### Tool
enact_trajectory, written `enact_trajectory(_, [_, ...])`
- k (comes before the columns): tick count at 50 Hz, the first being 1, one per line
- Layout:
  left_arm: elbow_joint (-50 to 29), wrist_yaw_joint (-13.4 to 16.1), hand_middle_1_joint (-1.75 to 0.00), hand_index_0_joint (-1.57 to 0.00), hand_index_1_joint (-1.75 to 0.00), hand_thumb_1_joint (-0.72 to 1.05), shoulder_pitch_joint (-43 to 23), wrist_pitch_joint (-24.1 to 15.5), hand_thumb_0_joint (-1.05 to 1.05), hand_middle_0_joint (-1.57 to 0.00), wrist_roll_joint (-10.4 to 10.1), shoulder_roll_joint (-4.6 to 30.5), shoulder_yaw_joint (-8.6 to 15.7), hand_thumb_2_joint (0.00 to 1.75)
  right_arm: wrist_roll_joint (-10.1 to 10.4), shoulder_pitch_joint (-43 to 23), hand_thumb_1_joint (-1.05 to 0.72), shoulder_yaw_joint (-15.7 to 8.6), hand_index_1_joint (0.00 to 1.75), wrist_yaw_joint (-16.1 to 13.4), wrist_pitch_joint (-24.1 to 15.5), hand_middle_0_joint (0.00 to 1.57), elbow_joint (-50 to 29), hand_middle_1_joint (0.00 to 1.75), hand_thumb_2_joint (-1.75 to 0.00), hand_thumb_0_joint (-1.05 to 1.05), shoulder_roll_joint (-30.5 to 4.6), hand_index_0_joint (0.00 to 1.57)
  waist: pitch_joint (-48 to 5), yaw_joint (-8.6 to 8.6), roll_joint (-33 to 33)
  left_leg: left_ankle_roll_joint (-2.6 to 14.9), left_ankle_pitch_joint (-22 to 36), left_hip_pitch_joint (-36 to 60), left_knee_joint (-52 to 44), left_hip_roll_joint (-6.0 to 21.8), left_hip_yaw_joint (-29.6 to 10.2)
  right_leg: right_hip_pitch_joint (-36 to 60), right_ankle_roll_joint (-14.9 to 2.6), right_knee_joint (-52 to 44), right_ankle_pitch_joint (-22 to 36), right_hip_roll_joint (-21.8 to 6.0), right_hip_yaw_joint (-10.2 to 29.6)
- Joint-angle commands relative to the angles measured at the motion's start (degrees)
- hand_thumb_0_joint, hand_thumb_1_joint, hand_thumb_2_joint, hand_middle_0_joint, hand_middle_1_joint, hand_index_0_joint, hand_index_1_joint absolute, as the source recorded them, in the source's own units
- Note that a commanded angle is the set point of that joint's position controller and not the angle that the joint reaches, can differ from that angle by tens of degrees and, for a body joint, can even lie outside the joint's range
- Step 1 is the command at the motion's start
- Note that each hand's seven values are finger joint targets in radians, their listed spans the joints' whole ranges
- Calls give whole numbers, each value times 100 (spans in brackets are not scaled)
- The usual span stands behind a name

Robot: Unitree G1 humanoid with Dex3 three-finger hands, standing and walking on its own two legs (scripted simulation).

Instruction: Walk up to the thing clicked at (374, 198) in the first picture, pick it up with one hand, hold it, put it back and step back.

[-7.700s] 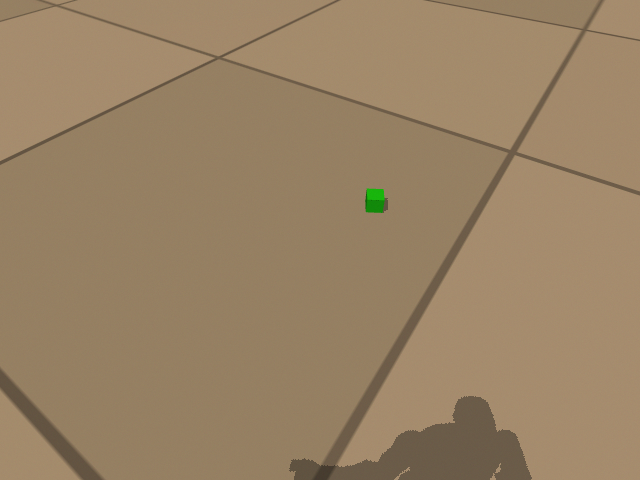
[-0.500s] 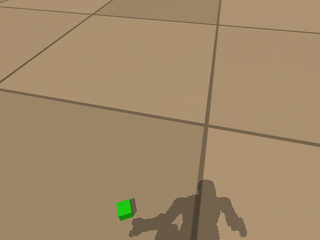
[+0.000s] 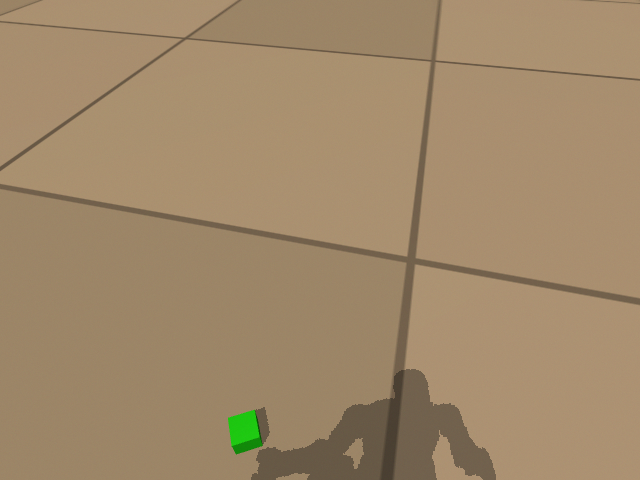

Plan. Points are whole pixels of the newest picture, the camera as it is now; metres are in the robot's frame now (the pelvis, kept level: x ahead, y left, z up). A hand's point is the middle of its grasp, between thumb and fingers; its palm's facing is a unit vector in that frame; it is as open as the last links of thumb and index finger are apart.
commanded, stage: walk up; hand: left
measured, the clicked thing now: (245, 431) +0.43 +0.24 -0.74
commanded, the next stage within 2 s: stand in 1.62 s
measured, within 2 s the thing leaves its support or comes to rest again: neither
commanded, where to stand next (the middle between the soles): +0.06 +0.00 m, yaw +1 degrees
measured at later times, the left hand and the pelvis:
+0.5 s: hand out of the picture +0.13 +0.26 -0.17, palm faces +0.00 -0.94 -0.35, open 7.4 cm; pelvis +0.05 +0.00 -0.01, yaw -1 degrees
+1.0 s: hand out of the picture +0.17 +0.24 -0.14, palm faces +0.00 -0.94 -0.33, open 7.4 cm; pelvis +0.06 -0.01 +0.01, yaw +0 degrees
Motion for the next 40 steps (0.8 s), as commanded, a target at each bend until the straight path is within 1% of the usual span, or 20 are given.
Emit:
enact_trajectory(1, [-526,41,-30,-20,-30,90,-56,-207,0,-20,-6,1118,241,90,18,-334,-90,-265,30,-112,-202,20,-644,30,-90,0,-1352,20,104,81,300,592,736,-239,-292,653,-663,-81,-277,-260,1115,-273,363])
enact_trajectory(3, [-522,83,-30,-20,-30,90,172,-239,0,-20,-34,1362,314,90,63,-332,-90,-229,30,-141,-188,20,-795,30,-90,0,-1189,20,-265,98,-157,268,1346,-623,570,241,-150,769,-508,-341,2380,-631,857])
enact_trajectory(4, [-529,118,-30,-20,-30,90,363,-232,0,-20,-60,1498,362,90,65,-415,-90,-210,30,-149,-169,20,-875,30,-90,0,-1093,20,-277,195,-411,184,1022,-864,938,75,13,984,-693,-393,2652,-853,1088])
enact_trajectory(6, [-626,168,-30,-20,-30,90,517,-191,0,-20,-31,1575,393,90,37,-536,-90,-204,30,-161,-107,20,-1004,30,-90,0,-969,20,-59,317,-820,201,-1306,-1722,1644,-246,-31,1328,-1251,-482,3160,-1414,1603])
enact_trajectory(8, [-789,173,-30,-20,-30,90,507,-176,0,-20,34,1609,426,90,47,-523,-90,-223,30,-140,-102,20,-1122,30,-90,0,-1008,20,178,300,-850,264,-1993,-2013,1838,-57,-383,1141,-1534,-562,3364,-1720,1723])
enact_trajectory(10, [-997,183,-30,-20,-30,90,79,-147,0,-20,7,1452,345,90,75,-119,-90,-252,30,-136,-147,20,-1042,30,-90,0,-1015,20,30,9,-741,272,-895,-1351,808,-19,-368,936,-1142,-128,3747,-1323,1129])
enact_trajectory(11, [-1073,187,-30,-20,-30,90,-267,-108,0,-20,-43,1333,296,90,67,276,-90,-283,30,-155,-178,20,-909,30,-90,0,-999,20,-206,-259,-658,274,298,-658,-162,-24,-310,666,-770,180,3444,-1007,684])
enact_trajectory(12, [-1179,179,-30,-20,-30,90,-501,-92,0,-20,-122,1170,224,90,18,674,-90,-398,30,-186,-205,20,-730,30,-90,0,-1246,20,-594,-463,-152,349,2199,492,-591,321,-652,-13,-353,839,2916,-588,224])
enact_trajectory(13, [-1269,161,-30,-20,-30,90,-402,-73,0,-20,-202,838,123,90,-61,729,-90,-507,30,-230,-243,20,-735,30,-90,0,-1660,20,-842,-457,667,678,3381,1387,-650,1194,-1766,-1002,-15,1591,1557,-12,41])
enact_trajectory(14, [-1115,187,-30,-20,-30,90,-194,23,0,-20,-203,865,150,90,20,401,-90,-467,30,-252,-269,20,-879,30,-90,0,-1731,20,-710,-270,780,1321,3242,848,-595,1873,-2400,-986,-15,1755,-1632,282,296])
enact_trajectory(15, [-970,210,-30,-20,-30,90,-166,61,0,-20,-163,1079,190,90,71,254,-90,-464,30,-241,-276,20,-860,30,-90,0,-1693,20,-320,-205,698,1543,3003,154,-498,1877,-2226,-757,-64,2140,-2070,78,626])
enact_trajectory(18, [-812,189,-30,-20,-30,90,-50,42,0,-20,-194,939,149,90,35,-292,-90,-306,30,-282,-265,20,-975,30,-90,0,-1423,20,9,25,1093,1074,3756,524,-194,1284,-1291,-1234,-149,1703,-1516,-25,642])
enact_trajectory(22, [-601,194,-30,-20,-30,90,-60,-33,0,-20,-120,943,147,90,121,-382,-90,-279,30,-270,-144,20,-948,30,-90,0,-1423,20,-303,-11,939,686,4102,370,368,925,-760,-320,-94,81,109,46,102])
enact_trajectory(24, [-456,220,-30,-20,-30,90,21,-88,0,-20,-117,1155,200,90,253,-604,-90,-213,30,-246,-65,20,-991,30,-90,0,-1220,20,-442,85,413,351,2832,-455,446,640,-598,727,-169,-275,2303,-316,438])
enact_trajectory(25, [-530,234,-30,-20,-30,90,-111,-140,0,-20,-108,1337,190,90,302,-589,-90,-142,30,-222,-29,20,-1017,30,-90,0,-1016,20,-516,50,3,176,1747,-555,419,397,-515,662,-312,-480,2556,-841,1007])
enact_trajectory(26, [-572,194,-30,-20,-30,90,-430,-121,0,-20,-151,1492,177,90,295,-432,-90,-163,30,-218,33,20,-866,30,-90,0,-969,20,-462,-65,-351,116,146,-33,442,38,-422,-155,-694,-596,2141,-1208,1330])
enact_trajectory(27, [-628,177,-30,-20,-30,90,-737,-109,0,-20,-114,1519,179,90,201,-296,-90,-185,30,-231,52,20,-732,30,-90,0,-1003,20,-225,-177,-513,112,5,104,226,89,-512,-428,-725,-568,1787,-1230,1397])
enact_trajectory(30, [-478,160,-30,-20,-30,90,-757,-83,0,-20,-178,1123,90,90,164,-607,-90,-191,30,-175,-62,20,-562,30,-90,0,-1212,20,-104,-12,-173,221,1511,35,-402,486,-733,-86,-205,-415,1899,-592,702])
enact_trajectory(34, [-344,163,-30,-20,-30,90,-713,-136,0,-20,-169,1091,78,90,192,-660,-90,-142,30,-169,-105,20,-428,30,-90,0,-1218,20,-608,4,-89,184,2277,371,-468,527,-620,503,-169,-451,2703,-617,644])
enact_trajectory(40, [-267,185,-30,-20,-30,90,-877,-133,0,-20,-151,1079,79,90,183,-744,-90,-119,30,-178,-68,20,-324,30,-90,0,-1189,20,-628,-7,-30,158,2221,393,-661,552,-558,581,-118,-636,2577,-623,588])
